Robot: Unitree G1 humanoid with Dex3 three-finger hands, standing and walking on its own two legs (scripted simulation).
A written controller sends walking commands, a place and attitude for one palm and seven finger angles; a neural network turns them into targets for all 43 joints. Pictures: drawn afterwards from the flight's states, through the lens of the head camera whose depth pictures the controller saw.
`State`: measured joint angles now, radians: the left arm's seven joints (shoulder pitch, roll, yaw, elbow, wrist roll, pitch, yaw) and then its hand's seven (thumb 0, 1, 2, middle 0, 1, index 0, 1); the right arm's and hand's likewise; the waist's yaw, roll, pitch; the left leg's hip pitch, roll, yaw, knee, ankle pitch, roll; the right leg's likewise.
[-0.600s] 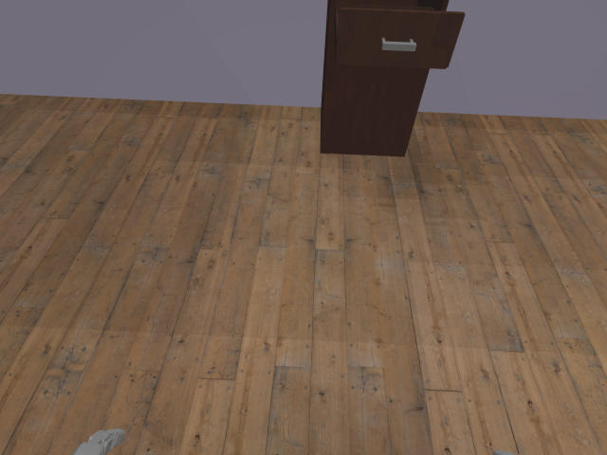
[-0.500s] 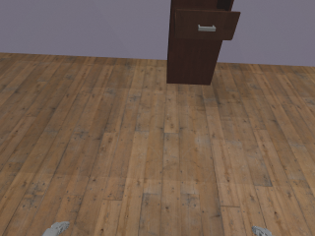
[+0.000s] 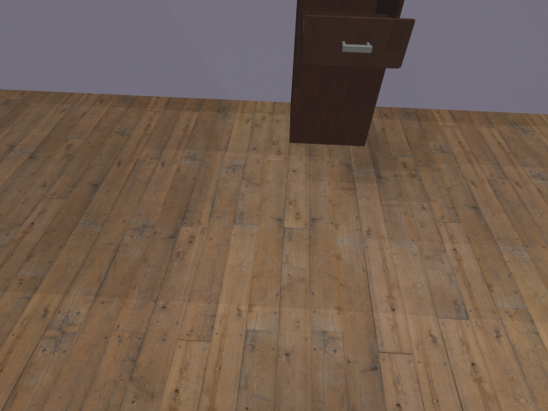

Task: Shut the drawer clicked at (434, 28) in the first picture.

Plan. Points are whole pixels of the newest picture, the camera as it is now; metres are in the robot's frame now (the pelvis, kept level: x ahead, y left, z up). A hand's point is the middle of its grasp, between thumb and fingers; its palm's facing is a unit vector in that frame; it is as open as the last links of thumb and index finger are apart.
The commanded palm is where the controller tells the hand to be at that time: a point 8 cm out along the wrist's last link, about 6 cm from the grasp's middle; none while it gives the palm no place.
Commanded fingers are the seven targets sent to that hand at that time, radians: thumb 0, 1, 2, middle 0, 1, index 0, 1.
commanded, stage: stand and wait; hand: left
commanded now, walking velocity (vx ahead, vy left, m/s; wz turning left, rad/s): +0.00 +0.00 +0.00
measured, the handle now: (356, 46) +1.40 -0.23 -0.05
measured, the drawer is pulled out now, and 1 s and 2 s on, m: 0.29 0.29 0.29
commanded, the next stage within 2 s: look at it before walking up in 0.52 s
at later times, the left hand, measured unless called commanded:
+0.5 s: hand out of the picture +0.05 +0.24 -0.15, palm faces -0.02 -0.95 -0.33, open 7.4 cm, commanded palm none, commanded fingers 0.00 0.90 0.90 -0.20 -0.30 -0.20 -0.30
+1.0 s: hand out of the picture +0.06 +0.24 -0.16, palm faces -0.03 -0.95 -0.33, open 7.4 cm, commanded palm none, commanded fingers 0.00 0.90 0.90 -0.20 -0.30 -0.20 -0.30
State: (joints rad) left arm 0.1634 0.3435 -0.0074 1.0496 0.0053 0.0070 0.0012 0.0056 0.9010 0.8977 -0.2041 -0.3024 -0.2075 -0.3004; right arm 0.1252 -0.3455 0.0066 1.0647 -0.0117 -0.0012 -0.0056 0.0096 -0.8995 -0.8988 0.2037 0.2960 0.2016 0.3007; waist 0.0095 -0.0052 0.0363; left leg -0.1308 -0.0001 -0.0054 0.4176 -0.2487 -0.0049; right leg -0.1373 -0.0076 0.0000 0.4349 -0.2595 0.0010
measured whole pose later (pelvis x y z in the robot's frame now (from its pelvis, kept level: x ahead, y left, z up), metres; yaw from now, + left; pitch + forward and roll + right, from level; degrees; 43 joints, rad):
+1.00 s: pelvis -0.01 +0.00 +0.00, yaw +0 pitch -2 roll +0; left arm 0.14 0.34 -0.01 1.09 0.01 -0.01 0.00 0.00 0.90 0.90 -0.20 -0.30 -0.21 -0.30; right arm 0.12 -0.33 0.01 1.11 -0.01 -0.01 0.00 0.01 -0.90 -0.90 0.20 0.30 0.20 0.30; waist 0.01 -0.01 0.03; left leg -0.13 0.01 0.00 0.37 -0.21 -0.01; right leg -0.14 0.00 0.01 0.38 -0.22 0.00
